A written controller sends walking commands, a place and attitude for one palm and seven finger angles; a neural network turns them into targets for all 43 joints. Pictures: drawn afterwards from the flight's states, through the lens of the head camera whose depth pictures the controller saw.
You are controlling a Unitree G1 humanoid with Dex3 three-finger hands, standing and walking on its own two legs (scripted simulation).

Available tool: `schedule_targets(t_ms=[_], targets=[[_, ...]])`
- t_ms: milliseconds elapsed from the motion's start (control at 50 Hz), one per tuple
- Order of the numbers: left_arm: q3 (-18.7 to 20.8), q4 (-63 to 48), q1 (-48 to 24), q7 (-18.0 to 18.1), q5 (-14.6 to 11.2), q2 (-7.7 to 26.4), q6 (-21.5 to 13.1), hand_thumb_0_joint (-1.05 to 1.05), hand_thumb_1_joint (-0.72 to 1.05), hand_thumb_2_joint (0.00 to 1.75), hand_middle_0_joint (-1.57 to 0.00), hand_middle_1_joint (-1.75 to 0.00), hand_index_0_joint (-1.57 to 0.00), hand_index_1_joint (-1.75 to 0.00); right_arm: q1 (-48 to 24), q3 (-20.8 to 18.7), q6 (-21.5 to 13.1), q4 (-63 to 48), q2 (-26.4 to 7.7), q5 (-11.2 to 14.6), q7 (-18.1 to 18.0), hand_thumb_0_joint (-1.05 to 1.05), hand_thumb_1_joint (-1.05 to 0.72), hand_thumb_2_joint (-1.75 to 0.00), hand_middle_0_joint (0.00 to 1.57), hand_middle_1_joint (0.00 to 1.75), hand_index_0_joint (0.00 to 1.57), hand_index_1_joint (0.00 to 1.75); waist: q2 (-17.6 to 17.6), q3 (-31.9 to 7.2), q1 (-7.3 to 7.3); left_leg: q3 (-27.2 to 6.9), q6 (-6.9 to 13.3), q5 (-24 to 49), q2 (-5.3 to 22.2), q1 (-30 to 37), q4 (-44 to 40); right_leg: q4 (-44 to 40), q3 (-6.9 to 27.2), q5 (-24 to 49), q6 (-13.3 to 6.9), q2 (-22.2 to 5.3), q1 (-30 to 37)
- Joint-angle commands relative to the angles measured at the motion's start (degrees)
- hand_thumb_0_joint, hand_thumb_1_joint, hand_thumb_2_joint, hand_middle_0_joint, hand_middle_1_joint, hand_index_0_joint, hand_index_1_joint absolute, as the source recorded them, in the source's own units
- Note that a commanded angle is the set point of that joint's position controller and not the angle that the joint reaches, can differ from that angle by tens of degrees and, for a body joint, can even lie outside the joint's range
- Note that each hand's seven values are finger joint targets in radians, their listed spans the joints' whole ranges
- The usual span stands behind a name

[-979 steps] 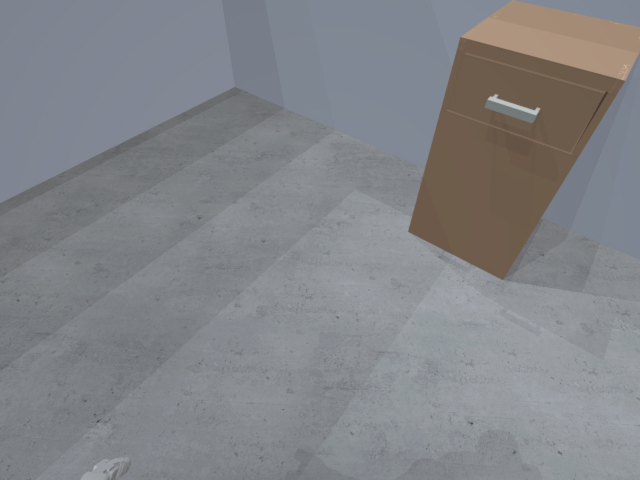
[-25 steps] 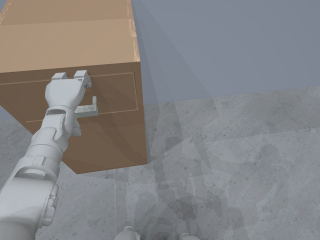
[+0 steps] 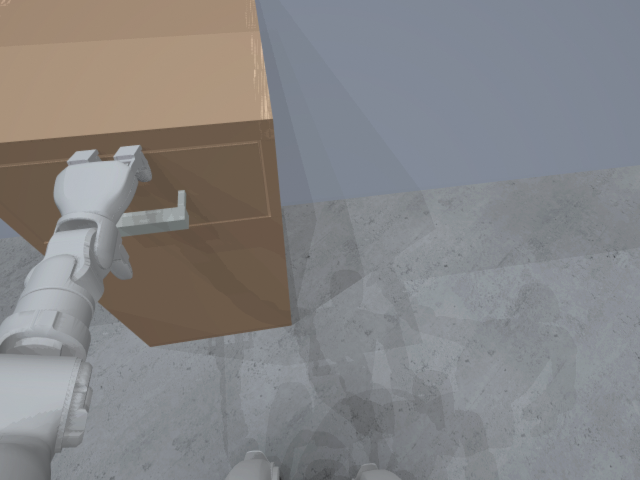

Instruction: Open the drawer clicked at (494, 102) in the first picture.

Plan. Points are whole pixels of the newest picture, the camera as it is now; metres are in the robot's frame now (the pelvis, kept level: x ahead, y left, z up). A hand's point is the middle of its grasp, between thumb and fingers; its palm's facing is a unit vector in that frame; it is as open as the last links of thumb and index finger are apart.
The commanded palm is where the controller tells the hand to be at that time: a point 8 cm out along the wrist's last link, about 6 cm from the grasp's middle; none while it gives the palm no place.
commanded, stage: move the hooked fingers above the handle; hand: left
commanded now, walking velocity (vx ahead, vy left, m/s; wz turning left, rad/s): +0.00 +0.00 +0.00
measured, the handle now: (140, 211) +0.51 +0.26 -0.03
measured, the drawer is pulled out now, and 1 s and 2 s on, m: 0.00 0.00 0.00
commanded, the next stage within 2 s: none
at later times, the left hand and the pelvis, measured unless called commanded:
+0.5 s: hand (106, 215) +0.46 +0.27 +0.03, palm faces -0.04 -0.04 -1.00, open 13.7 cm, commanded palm +0.45 +0.27 +0.08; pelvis +0.01 +0.02 +0.00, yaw +0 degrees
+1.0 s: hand (107, 216) +0.46 +0.27 +0.02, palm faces -0.05 -0.04 -1.00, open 13.7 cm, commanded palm +0.45 +0.26 +0.09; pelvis +0.01 +0.01 +0.00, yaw +0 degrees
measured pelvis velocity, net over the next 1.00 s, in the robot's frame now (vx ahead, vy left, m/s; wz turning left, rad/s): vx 0.01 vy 0.01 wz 0.01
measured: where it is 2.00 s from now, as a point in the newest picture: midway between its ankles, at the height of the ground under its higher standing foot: outside the picture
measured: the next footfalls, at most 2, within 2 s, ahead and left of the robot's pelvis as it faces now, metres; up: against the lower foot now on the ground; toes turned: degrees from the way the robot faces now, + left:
none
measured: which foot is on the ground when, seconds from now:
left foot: down 0.00-1.00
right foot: down 0.00-1.00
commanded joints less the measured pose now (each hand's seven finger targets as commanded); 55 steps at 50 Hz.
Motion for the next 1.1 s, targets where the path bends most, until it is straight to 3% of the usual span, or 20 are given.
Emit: schedule_targets(t_ms=[0,80,140,220,240,300,320,380,440,460,520,680,720,740,820,860,920,940,1060,1080], targets=[[6.6,-8.0,-23.9,3.7,-1.2,21.4,4.2,0.00,-0.50,0.30,-0.30,-1.20,-0.30,-1.20,5.7,-3.0,-0.5,-3.2,-8.6,-0.4,-0.3,0.00,-0.90,-0.90,0.20,0.30,0.20,0.30,-0.1,-21.3,0.27,2.6,2.7,13.7,-2.3,16.1,-2.7,-7.1,-0.6,18.0,-0.3,0.0,7.8],[5.4,-9.7,-23.5,3.7,-0.4,19.7,4.8,0.00,-0.50,0.30,-0.30,-1.20,-0.30,-1.20,6.2,-3.4,-0.3,-2.7,-8.7,-0.6,0.1,0.00,-0.90,-0.90,0.20,0.30,0.20,0.30,3.6,-23.7,0.66,2.4,2.3,17.5,-2.0,21.3,-2.7,-6.9,-1.3,19.6,-0.7,0.5,6.7],[5.4,-8.7,-22.7,3.2,-1.3,19.2,5.5,0.00,-0.50,0.30,-0.30,-1.20,-0.30,-1.20,6.2,-3.4,0.1,-2.5,-8.9,-0.5,0.2,0.00,-0.90,-0.90,0.20,0.30,0.20,0.30,1.2,-22.1,0.23,2.0,2.4,17.7,-1.7,21.9,-3.2,-7.5,-1.6,19.2,-0.6,0.6,6.6],[5.7,-10.5,-23.3,2.7,-1.2,19.7,5.1,0.00,-0.50,0.30,-0.30,-1.20,-0.30,-1.20,5.6,-3.2,0.4,-2.9,-8.6,-0.4,0.2,0.00,-0.90,-0.90,0.20,0.30,0.20,0.30,3.5,-22.3,0.91,1.5,2.1,18.4,-1.5,24.0,-4.4,-7.7,-2.0,18.2,-0.9,0.7,6.3],[4.3,-10.3,-23.0,2.5,-1.6,17.4,5.1,0.00,-0.50,0.30,-0.30,-1.20,-0.30,-1.20,5.6,-3.2,0.3,-2.9,-8.4,-0.5,0.3,0.00,-0.90,-0.90,0.20,0.30,0.20,0.30,3.3,-20.9,0.67,1.6,2.1,17.9,-1.4,24.3,-4.6,-8.0,-2.2,17.4,-1.0,0.8,5.9],[5.4,-10.3,-22.7,2.4,-1.5,18.5,4.6,0.00,-0.50,0.30,-0.30,-1.20,-0.30,-1.20,5.1,-3.1,0.4,-3.2,-8.6,-0.5,0.3,0.00,-0.90,-0.90,0.20,0.30,0.20,0.30,2.6,-19.3,0.82,1.1,2.2,17.3,-1.3,23.7,-4.9,-8.2,-2.3,16.2,-1.2,0.8,5.4],[4.5,-11.0,-23.8,2.5,-1.0,17.7,4.2,0.00,-0.50,0.30,-0.30,-1.20,-0.30,-1.20,5.3,-3.2,0.2,-3.3,-8.5,-0.5,0.3,0.00,-0.90,-0.90,0.20,0.30,0.20,0.30,2.6,-20.3,0.42,0.9,2.1,17.4,-1.1,24.7,-5.0,-8.1,-2.4,15.8,-1.0,0.9,4.7],[4.6,-11.2,-22.1,2.8,-0.9,16.8,3.9,0.00,-0.50,0.30,-0.30,-1.20,-0.30,-1.20,5.3,-3.4,0.2,-3.4,-8.5,-0.7,0.6,0.00,-0.90,-0.90,0.20,0.30,0.20,0.30,3.2,-19.9,1.01,0.7,1.9,17.9,-1.0,25.6,-5.0,-8.0,-2.7,15.2,-1.3,1.0,4.0],[5.1,-13.2,-21.7,3.4,-0.7,16.3,3.4,0.00,-0.50,0.30,-0.30,-1.20,-0.30,-1.20,5.5,-3.8,0.1,-3.4,-8.3,-1.0,0.8,0.00,-0.90,-0.90,0.20,0.30,0.20,0.30,4.1,-22.7,1.61,0.2,1.6,21.1,-0.7,28.4,-4.5,-7.1,-3.1,16.4,-1.5,1.2,3.7],[4.1,-13.4,-21.1,3.5,-0.8,14.7,3.5,0.00,-0.50,0.30,-0.30,-1.20,-0.30,-1.20,5.2,-3.8,0.1,-3.6,-8.2,-1.0,1.0,0.00,-0.90,-0.90,0.20,0.30,0.20,0.30,5.1,-23.0,1.49,0.5,1.6,21.4,-0.8,29.0,-4.5,-7.5,-3.0,16.6,-1.4,1.2,3.5],[4.4,-12.2,-21.3,3.7,-0.6,15.3,4.1,0.00,-0.50,0.30,-0.30,-1.20,-0.30,-1.20,5.2,-3.9,0.2,-3.2,-8.4,-1.0,1.0,0.00,-0.90,-0.90,0.20,0.30,0.20,0.30,2.2,-21.2,0.93,0.3,1.7,19.4,-0.6,27.3,-4.8,-7.8,-2.9,15.7,-1.2,1.2,3.7],[-1.0,-13.0,-23.7,1.4,-1.8,9.3,4.3,0.00,-0.50,0.30,-0.30,-1.20,-0.30,-1.20,5.9,-4.3,-0.4,-2.4,-8.1,-0.8,0.9,0.00,-0.90,-0.90,0.20,0.30,0.20,0.30,2.9,-18.7,-1.00,0.1,1.8,17.7,-0.6,29.1,-5.4,-9.4,-2.8,14.5,-1.3,1.1,2.4],[-0.6,-13.1,-24.3,1.0,-1.7,9.8,3.6,0.00,-0.50,0.30,-0.30,-1.20,-0.30,-1.20,6.1,-4.2,-0.5,-2.2,-8.0,-0.7,0.8,0.00,-0.90,-0.90,0.20,0.30,0.20,0.30,2.9,-19.9,-0.92,-0.2,1.9,18.0,-0.6,29.7,-5.4,-9.2,-2.7,14.5,-1.2,1.1,2.3],[-0.2,-12.5,-24.2,1.0,-1.8,10.3,3.6,0.00,-0.50,0.30,-0.30,-1.20,-0.30,-1.20,6.3,-4.2,-0.6,-2.0,-8.1,-0.8,0.6,0.00,-0.90,-0.90,0.20,0.30,0.20,0.30,3.1,-18.6,-1.03,-0.1,1.9,17.8,-0.6,29.0,-5.2,-9.2,-2.7,14.5,-1.4,1.1,2.0],[2.3,-13.8,-24.6,2.1,-0.8,13.2,2.8,0.00,-0.50,0.30,-0.30,-1.20,-0.30,-1.20,5.8,-4.0,-0.4,-2.3,-8.0,-1.1,0.8,0.00,-0.90,-0.90,0.20,0.30,0.20,0.30,5.6,-21.3,0.11,-0.2,1.6,20.2,-0.8,29.4,-4.5,-7.9,-2.7,15.9,-1.5,1.1,2.0],[0.9,-14.6,-25.1,2.6,-0.9,11.0,3.0,0.00,-0.50,0.30,-0.30,-1.20,-0.30,-1.20,5.9,-4.2,-0.7,-2.2,-7.8,-1.2,1.0,0.00,-0.90,-0.90,0.20,0.30,0.20,0.30,5.1,-21.3,-0.18,-0.2,1.5,21.1,-0.7,29.6,-4.2,-7.7,-3.0,16.5,-1.5,1.2,1.8],[1.5,-15.8,-24.2,3.3,-1.0,10.7,3.2,0.00,-0.50,0.30,-0.30,-1.20,-0.30,-1.20,5.9,-4.4,-0.6,-2.3,-7.8,-1.3,1.4,0.00,-0.90,-0.90,0.20,0.30,0.20,0.30,5.3,-23.9,0.20,-0.4,1.3,23.9,-0.6,31.7,-3.8,-7.3,-3.1,18.0,-1.5,1.4,2.4],[-0.4,-15.8,-25.3,3.2,-1.4,8.6,3.6,0.00,-0.50,0.30,-0.30,-1.20,-0.30,-1.20,6.0,-4.4,-0.7,-2.1,-7.7,-1.4,1.4,0.00,-0.90,-0.90,0.20,0.30,0.20,0.30,5.3,-22.7,-0.71,-0.3,1.4,23.7,-0.5,31.7,-3.6,-7.5,-3.1,18.2,-1.5,1.4,2.0],[0.9,-12.8,-26.5,3.1,-1.0,11.7,5.6,0.00,-0.50,0.30,-0.30,-1.20,-0.30,-1.20,5.7,-4.0,-0.6,-2.0,-8.0,-0.9,1.0,0.00,-0.90,-0.90,0.20,0.30,0.20,0.30,2.0,-20.8,-1.01,0.2,1.9,18.3,-1.1,27.4,-4.5,-8.5,-2.5,16.7,-1.1,1.0,3.7],[-0.7,-11.7,-26.8,2.9,-1.0,9.9,6.1,0.00,-0.50,0.30,-0.30,-1.20,-0.30,-1.20,5.8,-4.0,-0.7,-1.8,-7.9,-0.9,0.9,0.00,-0.90,-0.90,0.20,0.30,0.20,0.30,1.6,-19.5,-1.55,0.4,2.1,17.7,-1.2,26.8,-4.6,-8.8,-2.5,16.5,-1.1,1.0,3.7]])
